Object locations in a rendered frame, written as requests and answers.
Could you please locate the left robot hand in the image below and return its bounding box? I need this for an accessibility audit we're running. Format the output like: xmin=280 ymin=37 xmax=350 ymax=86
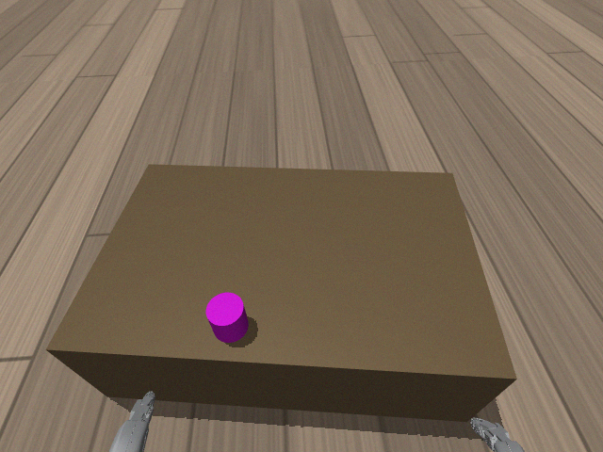
xmin=109 ymin=391 xmax=155 ymax=452

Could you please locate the right robot hand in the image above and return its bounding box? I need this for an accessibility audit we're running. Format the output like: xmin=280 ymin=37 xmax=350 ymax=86
xmin=470 ymin=417 xmax=525 ymax=452

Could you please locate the can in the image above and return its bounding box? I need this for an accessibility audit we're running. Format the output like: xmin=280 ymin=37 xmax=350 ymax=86
xmin=206 ymin=293 xmax=249 ymax=343

